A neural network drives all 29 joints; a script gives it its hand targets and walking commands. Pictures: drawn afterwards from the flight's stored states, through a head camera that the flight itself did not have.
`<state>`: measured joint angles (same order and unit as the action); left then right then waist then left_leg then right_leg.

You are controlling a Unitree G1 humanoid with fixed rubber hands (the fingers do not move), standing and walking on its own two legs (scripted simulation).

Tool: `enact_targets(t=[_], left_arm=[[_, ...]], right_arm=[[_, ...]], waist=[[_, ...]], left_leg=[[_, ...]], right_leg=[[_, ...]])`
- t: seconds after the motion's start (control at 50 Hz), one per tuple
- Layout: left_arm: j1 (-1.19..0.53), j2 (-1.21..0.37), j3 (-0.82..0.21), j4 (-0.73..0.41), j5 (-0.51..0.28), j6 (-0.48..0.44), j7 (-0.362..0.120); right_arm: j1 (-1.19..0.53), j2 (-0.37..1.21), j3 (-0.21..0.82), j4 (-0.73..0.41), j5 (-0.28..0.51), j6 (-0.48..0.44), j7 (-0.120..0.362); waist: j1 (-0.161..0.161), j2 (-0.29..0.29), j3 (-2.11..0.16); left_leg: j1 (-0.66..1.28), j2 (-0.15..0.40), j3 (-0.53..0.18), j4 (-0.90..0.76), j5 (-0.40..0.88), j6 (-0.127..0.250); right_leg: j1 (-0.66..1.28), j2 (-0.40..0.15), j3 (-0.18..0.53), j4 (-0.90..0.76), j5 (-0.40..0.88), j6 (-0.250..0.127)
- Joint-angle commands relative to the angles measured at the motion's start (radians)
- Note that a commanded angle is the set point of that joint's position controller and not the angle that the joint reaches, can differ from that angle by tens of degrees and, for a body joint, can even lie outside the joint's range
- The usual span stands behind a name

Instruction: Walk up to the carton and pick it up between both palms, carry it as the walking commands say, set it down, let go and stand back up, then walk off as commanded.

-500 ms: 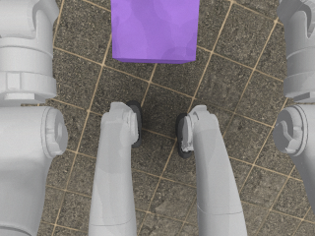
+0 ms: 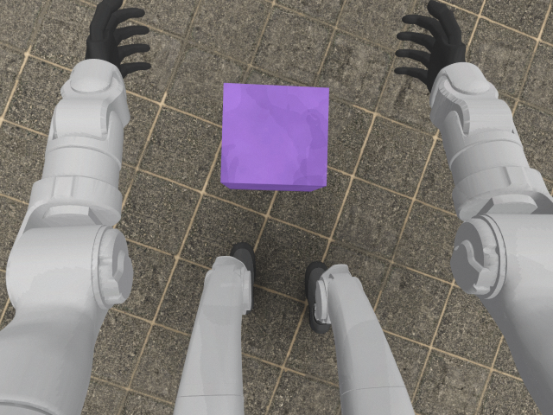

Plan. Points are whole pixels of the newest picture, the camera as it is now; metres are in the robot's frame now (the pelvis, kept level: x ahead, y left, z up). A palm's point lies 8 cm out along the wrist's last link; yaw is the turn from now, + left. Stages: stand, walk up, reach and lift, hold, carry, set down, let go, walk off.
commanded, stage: let go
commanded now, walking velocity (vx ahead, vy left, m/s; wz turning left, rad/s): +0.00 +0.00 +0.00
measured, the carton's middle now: (273, 145) +0.51 +0.02 -0.54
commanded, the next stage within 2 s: stand in 1.20 s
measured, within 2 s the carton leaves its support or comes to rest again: neither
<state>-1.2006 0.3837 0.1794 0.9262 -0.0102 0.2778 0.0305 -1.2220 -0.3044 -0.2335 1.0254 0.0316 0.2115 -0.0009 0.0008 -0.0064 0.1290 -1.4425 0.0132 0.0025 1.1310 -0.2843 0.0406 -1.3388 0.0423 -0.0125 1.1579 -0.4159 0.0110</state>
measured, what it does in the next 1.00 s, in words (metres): rises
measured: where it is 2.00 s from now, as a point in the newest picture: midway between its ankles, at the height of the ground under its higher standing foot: (279, 301)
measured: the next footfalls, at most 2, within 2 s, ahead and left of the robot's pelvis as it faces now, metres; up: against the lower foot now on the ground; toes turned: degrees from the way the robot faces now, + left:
none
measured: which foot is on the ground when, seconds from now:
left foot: down 0.00-1.00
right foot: down 0.00-1.00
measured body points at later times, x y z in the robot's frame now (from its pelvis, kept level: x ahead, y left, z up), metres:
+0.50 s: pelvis +0.06 -0.02 +0.08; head +0.21 -0.01 +0.51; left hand +0.36 +0.24 -0.01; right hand +0.38 -0.23 +0.00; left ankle +0.11 +0.09 -0.62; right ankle +0.05 -0.13 -0.62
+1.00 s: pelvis +0.06 -0.01 +0.11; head +0.07 +0.00 +0.56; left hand +0.22 +0.24 +0.02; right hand +0.25 -0.24 +0.05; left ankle +0.11 +0.10 -0.62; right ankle +0.05 -0.13 -0.62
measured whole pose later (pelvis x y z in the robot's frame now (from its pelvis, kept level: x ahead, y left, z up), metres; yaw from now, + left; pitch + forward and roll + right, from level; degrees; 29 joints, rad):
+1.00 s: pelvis +0.06 -0.01 +0.11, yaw +3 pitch -7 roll -2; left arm 0.19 0.24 0.06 0.52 0.00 0.12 -0.06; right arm 0.17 -0.18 -0.09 0.46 0.00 0.12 0.08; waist 0.00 0.00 0.14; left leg -0.20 0.01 0.00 0.57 -0.24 0.01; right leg -0.07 0.04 0.00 0.50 -0.31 -0.01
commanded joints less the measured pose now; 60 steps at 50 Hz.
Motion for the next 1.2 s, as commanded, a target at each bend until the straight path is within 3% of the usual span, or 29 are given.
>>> enact_targets(t=[0.0, 0.08, 0.14, 0.16, 0.18, 0.2, 0.22, 0.24, 0.32, 0.34, 0.4, 0.48, 0.6, 0.64, 0.66, 0.68, 0.7, 0.74, 0.76, 0.78, 0.82, 0.84, 0.94, 1.02, 1.06, 1.1, 1.14, 1.16, 1.18], left_arm=[[-0.007, -0.050, 0.077, -0.144, 0.086, -0.060, 0.010], [0.121, -0.031, 0.042, -0.382, 0.059, -0.098, 0.031], [0.310, -0.029, -0.030, -0.505, 0.004, -0.116, 0.035], [0.372, -0.035, -0.026, -0.527, 0.007, -0.122, 0.031], [0.315, -0.037, -0.015, -0.521, -0.008, -0.125, 0.020], [0.393, -0.073, -0.026, -0.496, -0.016, -0.124, 0.007], [0.504, -0.081, -0.049, -0.514, -0.036, -0.126, -0.004], [0.509, -0.103, -0.043, -0.444, -0.028, -0.130, -0.013], [0.679, -0.112, -0.041, -0.459, -0.038, -0.175, -0.039], [0.718, -0.115, -0.047, -0.460, -0.040, -0.182, -0.047], [0.866, -0.113, -0.039, -0.437, -0.012, -0.207, -0.058], [1.038, -0.121, -0.074, -0.454, -0.012, -0.235, -0.070], [1.188, -0.094, -0.116, -0.550, -0.016, -0.253, -0.084], [1.138, -0.105, -0.113, -0.564, -0.019, -0.237, -0.087], [1.255, -0.113, -0.119, -0.521, -0.011, -0.228, -0.092], [1.205, -0.098, -0.128, -0.520, -0.020, -0.217, -0.093], [1.229, -0.102, -0.139, -0.538, -0.015, -0.210, -0.095], [1.297, -0.107, -0.137, -0.554, -0.004, -0.203, -0.095], [1.349, -0.114, -0.128, -0.561, 0.001, -0.197, -0.100], [1.358, -0.121, -0.136, -0.586, 0.008, -0.194, -0.097], [1.385, -0.117, -0.129, -0.591, 0.021, -0.186, -0.100], [1.323, -0.103, -0.132, -0.656, 0.020, -0.185, -0.100], [1.354, -0.089, -0.134, -0.637, 0.023, -0.146, -0.115], [1.340, -0.074, -0.127, -0.694, 0.040, -0.147, -0.108], [1.319, -0.089, -0.150, -0.685, 0.019, -0.151, -0.113], [1.363, -0.082, -0.122, -0.676, 0.052, -0.141, -0.103], [1.340, -0.056, -0.110, -0.656, 0.058, -0.143, -0.098], [1.343, -0.076, -0.136, -0.644, 0.032, -0.146, -0.101], [1.348, 0.020, -0.080, -0.491, 0.040, -0.182, -0.057]], right_arm=[[0.123, -0.164, -0.154, -0.176, -0.156, -0.066, 0.032], [0.268, -0.209, -0.107, -0.404, -0.115, -0.110, 0.042], [0.474, -0.196, -0.017, -0.505, -0.058, -0.110, 0.058], [0.579, -0.129, 0.042, -0.471, -0.010, -0.103, 0.075], [0.513, -0.142, 0.035, -0.504, 0.017, -0.106, 0.075], [0.598, -0.094, 0.079, -0.459, 0.022, -0.097, 0.088], [0.673, -0.063, 0.107, -0.495, 0.050, -0.101, 0.095], [0.654, -0.043, 0.119, -0.487, 0.074, -0.106, 0.104], [0.771, -0.037, 0.155, -0.557, 0.041, -0.141, 0.113], [0.835, -0.025, 0.170, -0.539, 0.024, -0.143, 0.112], [0.995, -0.012, 0.159, -0.514, -0.005, -0.152, 0.097], [1.175, 0.007, 0.146, -0.573, -0.020, -0.170, 0.072], [1.269, 0.022, 0.211, -0.663, -0.001, -0.180, 0.062], [1.249, 0.026, 0.209, -0.632, -0.008, -0.163, 0.062], [1.322, 0.034, 0.215, -0.641, -0.009, -0.156, 0.059], [1.273, 0.017, 0.215, -0.625, -0.008, -0.146, 0.062], [1.313, 0.036, 0.227, -0.620, -0.003, -0.137, 0.066], [1.381, 0.040, 0.239, -0.631, -0.009, -0.128, 0.073], [1.425, 0.025, 0.224, -0.664, -0.029, -0.129, 0.067], [1.439, 0.036, 0.230, -0.641, -0.035, -0.123, 0.071], [1.458, 0.045, 0.232, -0.654, -0.032, -0.120, 0.076], [1.416, 0.031, 0.232, -0.672, -0.027, -0.111, 0.083], [1.393, 0.016, 0.195, -0.696, -0.044, -0.089, 0.087], [1.397, 0.019, 0.204, -0.699, -0.032, -0.083, 0.096], [1.348, 0.010, 0.182, -0.715, -0.038, -0.088, 0.092], [1.390, 0.008, 0.181, -0.703, -0.046, -0.076, 0.097], [1.342, -0.002, 0.176, -0.720, -0.041, -0.076, 0.091], [1.374, 0.000, 0.183, -0.682, -0.044, -0.061, 0.091], [1.453, -0.121, 0.113, -0.525, -0.058, -0.132, 0.041]], waist=[[-0.068, 0.150, -1.158], [-0.057, 0.211, -1.314], [-0.059, 0.166, -1.377], [-0.032, 0.168, -1.295], [-0.025, 0.174, -1.181], [-0.023, 0.133, -1.120], [-0.028, 0.139, -1.155], [0.005, 0.133, -0.993], [0.000, 0.085, -0.886], [-0.029, 0.060, -0.854], [-0.016, 0.018, -0.741], [-0.050, -0.023, -0.717], [-0.018, -0.070, -0.480], [-0.016, -0.043, -0.329], [-0.017, -0.083, -0.307], [-0.022, -0.095, -0.202], [-0.013, -0.083, -0.154], [0.009, -0.056, -0.130], [0.000, -0.098, -0.147], [0.005, -0.041, -0.098], [0.021, -0.052, -0.093], [0.018, -0.011, -0.073], [0.013, -0.037, 0.012], [0.035, -0.013, -0.014], [0.007, -0.005, -0.045], [0.027, 0.025, -0.062], [0.034, 0.005, -0.046], [-0.009, 0.017, -0.044], [-0.050, 0.037, -0.211]], left_leg=[[1.097, -0.034, -0.106, -0.132, 0.565, -0.094], [1.377, -0.021, -0.137, -0.151, 0.805, -0.089], [1.556, -0.005, -0.163, -0.169, 0.930, -0.077], [1.561, -0.005, -0.164, -0.196, 0.877, -0.073], [1.527, -0.005, -0.168, -0.210, 0.844, -0.068], [1.484, -0.002, -0.160, -0.239, 0.748, -0.064], [1.490, -0.006, -0.150, -0.259, 0.775, -0.059], [1.412, 0.000, -0.155, -0.279, 0.746, -0.057], [1.261, -0.030, -0.114, -0.336, 0.650, -0.046], [1.208, -0.037, -0.092, -0.356, 0.588, -0.046], [1.127, -0.056, -0.067, -0.424, 0.471, -0.043], [1.218, -0.071, -0.040, -0.483, 0.418, -0.041], [1.356, -0.077, -0.017, -0.575, 0.298, -0.040], [1.327, -0.077, -0.007, -0.604, 0.245, -0.045], [1.374, -0.078, 0.002, -0.637, 0.237, -0.040], [1.368, -0.075, 0.000, -0.645, 0.184, -0.039], [1.429, -0.072, 0.002, -0.655, 0.176, -0.041], [1.496, -0.073, 0.011, -0.661, 0.236, -0.052], [1.533, -0.084, 0.022, -0.654, 0.277, -0.052], [1.522, -0.073, 0.017, -0.684, 0.283, -0.055], [1.538, -0.077, 0.018, -0.688, 0.277, -0.056], [1.544, -0.076, 0.019, -0.686, 0.210, -0.063], [1.596, -0.074, 0.018, -0.692, 0.087, -0.064], [1.603, -0.075, 0.012, -0.681, 0.051, -0.067], [1.613, -0.063, 0.001, -0.686, 0.061, -0.060], [1.622, -0.065, 0.007, -0.688, 0.077, -0.055], [1.605, -0.056, -0.006, -0.681, 0.046, -0.050], [1.605, -0.033, -0.015, -0.700, 0.067, -0.047], [1.390, 0.077, -0.119, -0.742, -0.050, -0.062]], right_leg=[[0.064, 0.058, -0.051, -0.244, 0.288, 0.001], [0.057, 0.061, -0.035, -0.288, 0.379, -0.013], [0.093, 0.049, -0.027, -0.324, 0.447, -0.018], [0.111, 0.033, -0.015, -0.350, 0.418, -0.017], [0.038, 0.025, -0.008, -0.375, 0.384, -0.021], [0.128, 0.016, 0.003, -0.394, 0.348, -0.020], [0.234, 0.014, 0.008, -0.397, 0.409, -0.020], [0.179, 0.007, 0.011, -0.412, 0.370, -0.019], [0.437, 0.000, 0.039, -0.451, 0.452, -0.019], [0.547, -0.007, 0.057, -0.468, 0.493, -0.018], [0.717, -0.012, 0.082, -0.498, 0.535, -0.006], [0.907, -0.011, 0.082, -0.553, 0.604, 0.012], [0.947, -0.022, 0.077, -0.666, 0.459, 0.028], [0.923, -0.030, 0.076, -0.705, 0.400, 0.018], [0.970, -0.026, 0.063, -0.736, 0.387, 0.027], [0.910, -0.035, 0.064, -0.760, 0.294, 0.022], [0.871, -0.050, 0.063, -0.803, 0.215, 0.002], [0.894, -0.050, 0.055, -0.827, 0.234, -0.009], [0.923, -0.052, 0.054, -0.837, 0.270, -0.009], [0.939, -0.044, 0.057, -0.837, 0.279, -0.014], [0.987, -0.043, 0.044, -0.852, 0.261, -0.012], [0.957, -0.045, 0.047, -0.854, 0.189, -0.016], [0.911, -0.054, 0.032, -0.895, 0.035, -0.040], [0.923, -0.057, 0.032, -0.890, -0.003, -0.046], [0.944, -0.050, 0.030, -0.872, 0.020, -0.051], [0.961, -0.044, 0.037, -0.861, 0.038, -0.048], [0.972, -0.051, 0.028, -0.855, -0.001, -0.051], [0.978, -0.039, 0.026, -0.830, 0.040, -0.044], [1.026, -0.058, 0.054, -0.681, 0.053, 0.003]])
